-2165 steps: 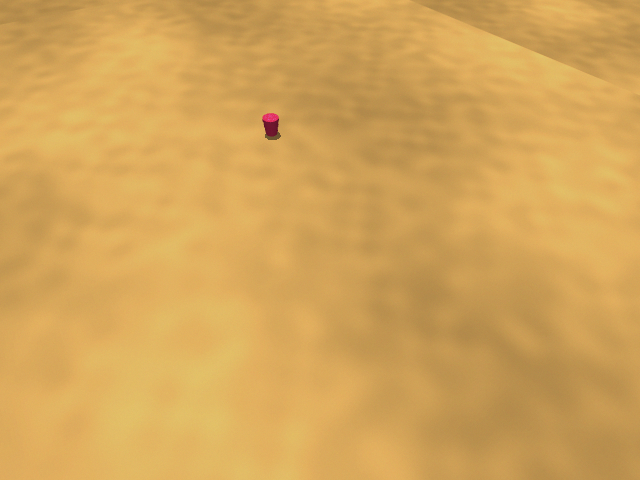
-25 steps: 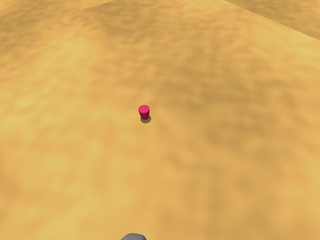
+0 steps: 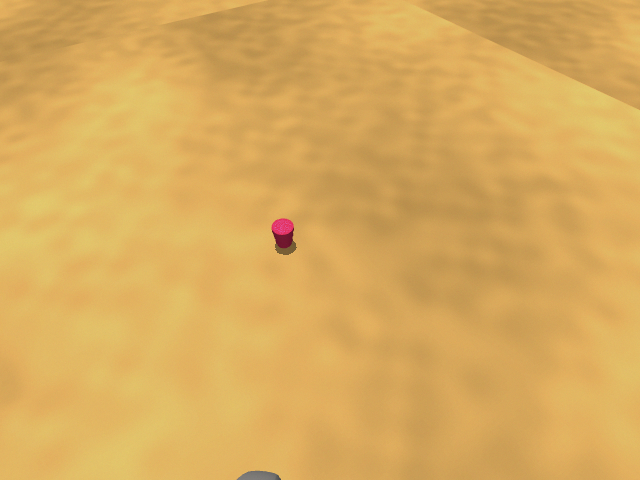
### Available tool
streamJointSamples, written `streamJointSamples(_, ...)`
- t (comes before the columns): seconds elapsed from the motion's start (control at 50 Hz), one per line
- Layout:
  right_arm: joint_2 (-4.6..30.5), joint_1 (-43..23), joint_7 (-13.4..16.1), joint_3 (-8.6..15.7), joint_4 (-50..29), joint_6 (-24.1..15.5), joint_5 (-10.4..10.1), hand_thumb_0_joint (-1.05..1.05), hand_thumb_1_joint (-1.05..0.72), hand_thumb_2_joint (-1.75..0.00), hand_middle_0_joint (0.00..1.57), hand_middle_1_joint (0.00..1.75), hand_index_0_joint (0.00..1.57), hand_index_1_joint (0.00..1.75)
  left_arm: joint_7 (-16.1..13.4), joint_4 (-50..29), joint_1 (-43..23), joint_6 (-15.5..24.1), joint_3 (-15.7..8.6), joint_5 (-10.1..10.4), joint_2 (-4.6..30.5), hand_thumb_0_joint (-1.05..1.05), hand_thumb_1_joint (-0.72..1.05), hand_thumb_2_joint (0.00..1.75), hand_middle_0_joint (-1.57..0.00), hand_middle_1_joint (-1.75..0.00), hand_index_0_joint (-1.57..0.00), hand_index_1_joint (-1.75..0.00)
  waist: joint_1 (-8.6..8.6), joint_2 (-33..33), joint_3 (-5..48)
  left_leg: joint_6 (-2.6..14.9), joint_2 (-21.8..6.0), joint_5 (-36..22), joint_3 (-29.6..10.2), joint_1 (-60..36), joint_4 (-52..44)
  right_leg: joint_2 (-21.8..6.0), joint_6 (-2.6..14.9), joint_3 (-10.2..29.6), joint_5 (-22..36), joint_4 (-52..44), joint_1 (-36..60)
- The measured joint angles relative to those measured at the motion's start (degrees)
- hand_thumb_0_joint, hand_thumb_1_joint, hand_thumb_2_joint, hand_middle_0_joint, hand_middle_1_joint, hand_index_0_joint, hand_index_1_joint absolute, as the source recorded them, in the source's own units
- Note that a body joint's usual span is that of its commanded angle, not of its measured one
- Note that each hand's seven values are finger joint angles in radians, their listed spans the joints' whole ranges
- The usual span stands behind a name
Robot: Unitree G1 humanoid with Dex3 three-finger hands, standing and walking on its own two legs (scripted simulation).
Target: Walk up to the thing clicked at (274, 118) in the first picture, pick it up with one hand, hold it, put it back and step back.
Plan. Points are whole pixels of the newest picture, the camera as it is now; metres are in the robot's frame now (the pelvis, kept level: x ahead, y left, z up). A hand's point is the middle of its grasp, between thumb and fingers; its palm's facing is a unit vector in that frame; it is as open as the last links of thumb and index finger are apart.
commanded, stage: step back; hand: left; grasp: from above
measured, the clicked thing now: (283, 234) +1.08 +0.20 -0.71
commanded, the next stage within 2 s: stand in 0.42 s
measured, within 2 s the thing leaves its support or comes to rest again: neither
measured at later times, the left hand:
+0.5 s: hand out of the picture +0.14 +0.28 -0.14, palm faces -0.02 -0.94 -0.35, open 7.4 cm
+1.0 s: hand out of the picture +0.12 +0.28 -0.14, palm faces -0.04 -0.94 -0.34, open 7.4 cm
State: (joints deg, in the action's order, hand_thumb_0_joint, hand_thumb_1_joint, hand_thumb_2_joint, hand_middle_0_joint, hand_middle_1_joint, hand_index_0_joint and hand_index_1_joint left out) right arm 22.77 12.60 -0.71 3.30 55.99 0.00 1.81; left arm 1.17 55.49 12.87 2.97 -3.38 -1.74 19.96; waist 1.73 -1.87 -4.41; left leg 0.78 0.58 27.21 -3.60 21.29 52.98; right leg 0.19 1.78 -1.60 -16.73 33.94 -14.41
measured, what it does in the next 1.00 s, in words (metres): steps on the spot: left foot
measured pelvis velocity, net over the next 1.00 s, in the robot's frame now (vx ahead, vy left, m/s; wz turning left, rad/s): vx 0.04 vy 0.03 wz -0.03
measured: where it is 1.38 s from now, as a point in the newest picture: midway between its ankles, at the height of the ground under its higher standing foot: outside the picture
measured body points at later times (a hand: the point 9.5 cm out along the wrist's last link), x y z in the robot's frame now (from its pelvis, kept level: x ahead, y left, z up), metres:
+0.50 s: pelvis +0.04 +0.03 +0.01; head +0.06 +0.03 +0.46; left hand +0.14 +0.33 -0.12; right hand +0.16 -0.27 -0.11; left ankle +0.07 +0.15 -0.73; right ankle +0.02 -0.11 -0.73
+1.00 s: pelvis +0.04 +0.03 +0.02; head +0.05 +0.02 +0.47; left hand +0.13 +0.32 -0.11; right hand +0.10 -0.28 -0.11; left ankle +0.07 +0.15 -0.73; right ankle +0.02 -0.11 -0.73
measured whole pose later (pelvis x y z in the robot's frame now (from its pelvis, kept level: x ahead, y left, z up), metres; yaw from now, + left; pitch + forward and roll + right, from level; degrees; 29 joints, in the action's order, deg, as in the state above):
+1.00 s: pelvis +0.04 +0.03 +0.02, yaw -1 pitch -2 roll +0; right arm 20.1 5.4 -0.9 0.4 66.6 -0.9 0.6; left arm 0.6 66.3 5.3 1.0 -0.3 -0.2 20.0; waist -0.6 0.1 -2.9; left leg -0.7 -1.4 7.9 2.2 7.8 18.1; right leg -1.5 -1.4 0.9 -11.8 18.7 -4.7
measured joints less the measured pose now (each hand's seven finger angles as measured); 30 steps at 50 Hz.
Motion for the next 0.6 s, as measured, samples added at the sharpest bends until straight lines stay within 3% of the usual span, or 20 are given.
streamJointSamples(0.08, 0.1, -0.9, -0.2, 0.0, 0.2, -0.4, 0.0, 0.0, -0.91, -0.9, 0.2, 0.3, 0.2, 0.3, -0.2, -0.1, -0.2, -0.4, 0.6, 0.2, 0.4, 0.01, 0.91, 0.9, -0.21, -0.3, -0.21, -0.3, 0.13, 0.6, -0.5, -0.52, -1.9, -3.2, 2.7, -0.9, -10.4, -1.1, -1.05, 0.2, -1.2, 0.7, 0.4)
streamJointSamples(0.14, -0.4, -2.0, 0.3, 0.1, 0.9, -0.9, 0.2, 0.0, -0.91, -0.9, 0.2, 0.3, 0.2, 0.3, -0.6, 0.3, -1.1, -1.5, 1.1, 1.0, 1.2, 0.01, 0.91, 0.9, -0.21, -0.3, -0.21, -0.3, -0.13, 1.7, -1.1, -1.29, -1.7, -13.7, 4.0, -3.8, -18.4, -2.1, -2.16, 1.0, -3.9, 4.5, -0.6)
streamJointSamples(0.34, -3.9, -8.0, 0.1, -2.5, 3.4, -0.6, -0.9, 0.0, -0.9, -0.9, 0.2, 0.3, 0.2, 0.3, -1.0, 4.0, -4.8, -1.9, 1.5, 1.8, 1.9, 0.01, 0.91, 0.9, -0.21, -0.3, -0.2, -0.3, -0.28, 2.4, -0.6, -1.64, -3.1, -11.9, 5.4, -5.7, -20.2, -0.7, -2.66, 2.6, -1.8, -1.7, 2.5)
streamJointSamples(0.6, -3.2, -11.0, -0.2, -3.0, 7.0, -1.1, -1.4, 0.0, -0.9, -0.9, 0.2, 0.3, 0.2, 0.3, -0.7, 8.0, -8.7, -1.6, 3.3, 1.8, 0.0, 0.01, 0.91, 0.9, -0.21, -0.3, -0.2, -0.3, -1.34, 1.8, 0.9, -1.34, -2.2, -16.1, 5.9, -11.5, -29.8, -1.6, -3.29, 2.8, 2.4, -11.1, 8.1)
